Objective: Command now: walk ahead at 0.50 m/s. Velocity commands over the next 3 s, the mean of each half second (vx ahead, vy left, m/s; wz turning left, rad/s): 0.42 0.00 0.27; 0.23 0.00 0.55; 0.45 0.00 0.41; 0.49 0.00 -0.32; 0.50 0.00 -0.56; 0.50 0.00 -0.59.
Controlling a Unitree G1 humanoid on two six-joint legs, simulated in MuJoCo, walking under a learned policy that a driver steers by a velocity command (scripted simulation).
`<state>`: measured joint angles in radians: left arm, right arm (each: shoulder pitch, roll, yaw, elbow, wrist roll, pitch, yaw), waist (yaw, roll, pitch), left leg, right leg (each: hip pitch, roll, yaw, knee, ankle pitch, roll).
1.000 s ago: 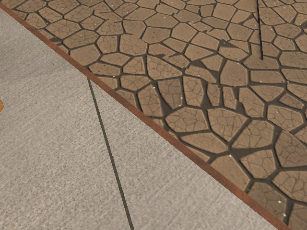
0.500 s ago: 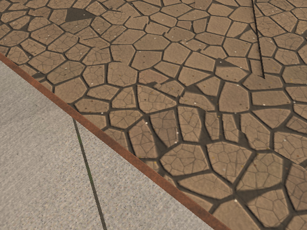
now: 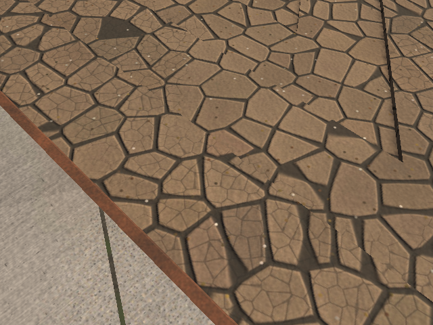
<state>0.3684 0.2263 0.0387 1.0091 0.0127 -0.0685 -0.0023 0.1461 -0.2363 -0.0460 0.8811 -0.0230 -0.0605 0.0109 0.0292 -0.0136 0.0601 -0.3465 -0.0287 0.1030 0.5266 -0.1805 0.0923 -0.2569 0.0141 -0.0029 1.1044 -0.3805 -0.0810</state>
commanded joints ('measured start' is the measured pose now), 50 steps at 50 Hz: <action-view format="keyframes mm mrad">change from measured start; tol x32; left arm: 1 12 74 18 -60 20 1 -9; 16 -403 65 3 -217 10 8 -14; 21 -1 223 46 -137 40 -59 18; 50 -208 158 60 -268 35 37 -35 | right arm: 1 97 -69 -16 13 13 -13 -5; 50 124 -159 -53 -129 11 37 -6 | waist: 1 -11 78 -15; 18 -56 106 -19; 22 17 -287 -464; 50 -44 115 -14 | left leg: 1 188 269 -344 -361 -4 112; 19 306 149 -273 -39 653 48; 23 -201 -31 -156 758 -416 -29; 43 228 9 6 -33 -200 5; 46 286 363 -711 -430 -655 221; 50 292 197 -439 -385 -143 151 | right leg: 1 -265 -102 50 41 88 1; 17 -254 -35 -16 -526 373 78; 20 60 -20 0 -706 464 37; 22 609 -519 430 -615 1075 -166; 28 79 -307 83 -808 733 -101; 41 4 -364 -40 -890 -99 -60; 45 -518 -42 -173 -199 -228 97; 50 -426 -81 -7 -192 155 118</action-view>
